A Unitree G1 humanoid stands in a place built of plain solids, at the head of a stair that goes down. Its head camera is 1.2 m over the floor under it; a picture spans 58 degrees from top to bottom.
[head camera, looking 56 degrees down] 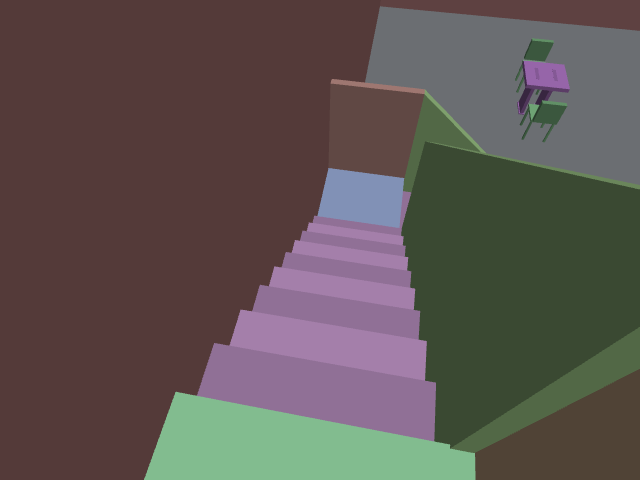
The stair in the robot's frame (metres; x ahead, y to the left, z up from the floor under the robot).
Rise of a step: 0.19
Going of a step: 0.21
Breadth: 0.73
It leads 10 degrees to the right of straight ahead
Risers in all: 10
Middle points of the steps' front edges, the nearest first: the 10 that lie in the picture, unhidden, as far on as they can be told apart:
0.25 0.03 0.00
0.46 -0.01 -0.19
0.67 -0.05 -0.38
0.88 -0.09 -0.56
1.09 -0.12 -0.75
1.30 -0.16 -0.94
1.51 -0.20 -1.13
1.72 -0.24 -1.32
1.93 -0.28 -1.50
2.14 -0.31 -1.69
